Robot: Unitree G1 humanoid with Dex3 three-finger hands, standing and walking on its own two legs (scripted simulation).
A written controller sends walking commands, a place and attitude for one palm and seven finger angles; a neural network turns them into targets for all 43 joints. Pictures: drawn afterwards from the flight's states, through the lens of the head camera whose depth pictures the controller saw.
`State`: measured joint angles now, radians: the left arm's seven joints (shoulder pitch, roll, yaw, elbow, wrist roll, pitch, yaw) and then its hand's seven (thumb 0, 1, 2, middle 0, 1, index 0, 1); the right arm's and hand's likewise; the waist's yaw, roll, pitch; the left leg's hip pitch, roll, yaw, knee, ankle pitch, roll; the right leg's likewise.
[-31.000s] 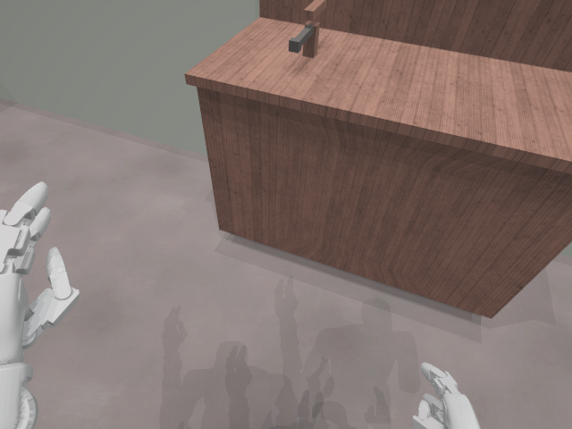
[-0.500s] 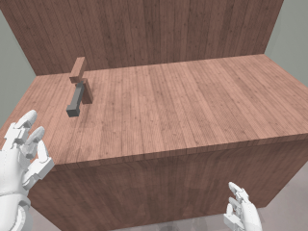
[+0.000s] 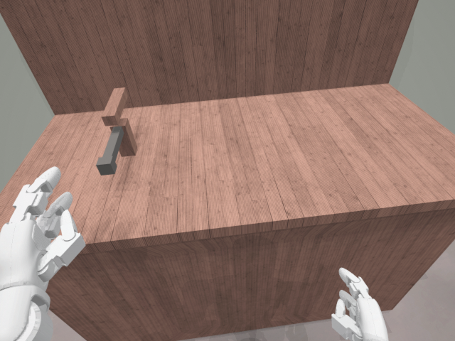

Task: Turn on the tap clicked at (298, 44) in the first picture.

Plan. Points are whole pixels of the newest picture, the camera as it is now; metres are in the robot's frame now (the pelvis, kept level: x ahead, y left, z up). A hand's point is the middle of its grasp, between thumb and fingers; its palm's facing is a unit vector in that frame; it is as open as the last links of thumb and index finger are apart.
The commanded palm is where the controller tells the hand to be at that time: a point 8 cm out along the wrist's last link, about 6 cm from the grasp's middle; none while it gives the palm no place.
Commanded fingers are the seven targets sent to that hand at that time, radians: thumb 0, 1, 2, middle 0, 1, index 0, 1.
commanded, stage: turn the palm inward beside the body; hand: left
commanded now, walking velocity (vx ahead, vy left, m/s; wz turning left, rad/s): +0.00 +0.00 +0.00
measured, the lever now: (106, 165) +0.38 +0.31 +0.12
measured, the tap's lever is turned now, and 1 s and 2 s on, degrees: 0 0 0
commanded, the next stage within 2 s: reach beside the lever's end, fingers flat in 0.30 s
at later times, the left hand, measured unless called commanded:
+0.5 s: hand (93, 234) +0.19 +0.22 +0.17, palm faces +0.45 -0.88 -0.13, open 7.4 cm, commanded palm +0.15 +0.26 +0.18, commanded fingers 0.00 0.90 0.90 -0.20 -0.30 -0.20 -0.30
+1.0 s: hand (88, 215) +0.23 +0.25 +0.16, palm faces +0.48 -0.87 -0.11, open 7.5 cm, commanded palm +0.19 +0.29 +0.17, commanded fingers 0.00 0.90 0.90 -0.19 -0.27 -0.19 -0.27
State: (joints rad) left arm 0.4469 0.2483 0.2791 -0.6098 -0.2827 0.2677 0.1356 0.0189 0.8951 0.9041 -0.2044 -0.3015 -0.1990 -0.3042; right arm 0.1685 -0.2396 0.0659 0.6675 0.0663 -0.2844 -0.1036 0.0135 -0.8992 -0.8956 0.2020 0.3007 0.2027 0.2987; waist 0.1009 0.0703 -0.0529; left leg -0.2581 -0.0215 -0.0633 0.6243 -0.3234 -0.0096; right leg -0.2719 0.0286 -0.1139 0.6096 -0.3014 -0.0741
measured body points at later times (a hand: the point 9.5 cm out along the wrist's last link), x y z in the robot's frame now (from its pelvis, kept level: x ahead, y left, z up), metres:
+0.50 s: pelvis +0.01 -0.01 +0.00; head -0.02 -0.05 +0.45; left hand +0.17 +0.26 +0.18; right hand +0.23 -0.23 -0.07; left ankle +0.01 +0.13 -0.73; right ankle +0.02 -0.07 -0.73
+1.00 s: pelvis +0.01 -0.01 +0.00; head -0.01 -0.04 +0.45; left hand +0.20 +0.29 +0.17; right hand +0.21 -0.23 -0.07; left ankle +0.01 +0.13 -0.73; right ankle +0.02 -0.07 -0.73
